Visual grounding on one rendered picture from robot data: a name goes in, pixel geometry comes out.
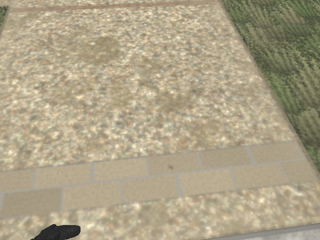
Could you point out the robot left hand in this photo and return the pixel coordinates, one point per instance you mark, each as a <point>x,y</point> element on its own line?
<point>62,232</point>

